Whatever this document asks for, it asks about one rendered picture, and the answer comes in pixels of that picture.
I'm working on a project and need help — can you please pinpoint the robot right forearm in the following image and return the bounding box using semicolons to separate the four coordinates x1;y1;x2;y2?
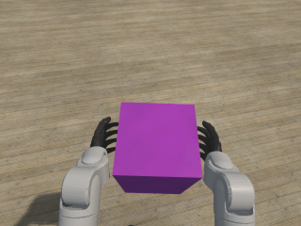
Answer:
203;151;256;226

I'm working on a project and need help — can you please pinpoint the left robot hand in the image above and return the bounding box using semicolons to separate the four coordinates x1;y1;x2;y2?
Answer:
90;117;119;153

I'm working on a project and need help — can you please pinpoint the robot left forearm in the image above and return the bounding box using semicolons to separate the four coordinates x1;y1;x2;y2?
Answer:
57;146;110;226

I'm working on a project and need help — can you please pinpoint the carton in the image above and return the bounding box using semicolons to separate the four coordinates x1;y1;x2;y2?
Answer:
112;102;203;194

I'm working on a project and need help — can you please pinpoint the right robot hand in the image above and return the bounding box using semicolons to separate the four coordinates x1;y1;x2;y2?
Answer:
197;121;222;161

